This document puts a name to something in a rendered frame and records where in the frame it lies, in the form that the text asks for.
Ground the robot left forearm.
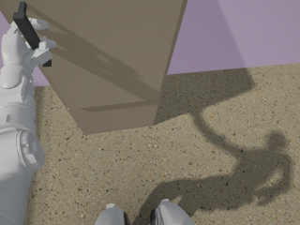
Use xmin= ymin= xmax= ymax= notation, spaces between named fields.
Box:
xmin=0 ymin=65 xmax=38 ymax=136

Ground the robot left upper arm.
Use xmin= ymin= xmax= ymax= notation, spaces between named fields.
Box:
xmin=0 ymin=130 xmax=45 ymax=225

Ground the robot right shin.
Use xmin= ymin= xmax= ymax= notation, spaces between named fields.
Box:
xmin=156 ymin=199 xmax=170 ymax=225

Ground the cupboard door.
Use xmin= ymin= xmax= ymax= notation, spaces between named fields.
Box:
xmin=0 ymin=0 xmax=183 ymax=110

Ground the robot left shin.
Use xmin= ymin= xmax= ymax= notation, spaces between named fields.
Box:
xmin=106 ymin=203 xmax=118 ymax=209

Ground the handle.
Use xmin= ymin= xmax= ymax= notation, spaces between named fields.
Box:
xmin=12 ymin=1 xmax=52 ymax=68

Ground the robot shin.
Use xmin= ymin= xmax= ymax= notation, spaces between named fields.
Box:
xmin=156 ymin=199 xmax=170 ymax=225
xmin=106 ymin=203 xmax=118 ymax=209

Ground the robot left hand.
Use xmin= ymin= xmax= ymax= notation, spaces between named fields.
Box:
xmin=1 ymin=18 xmax=57 ymax=74

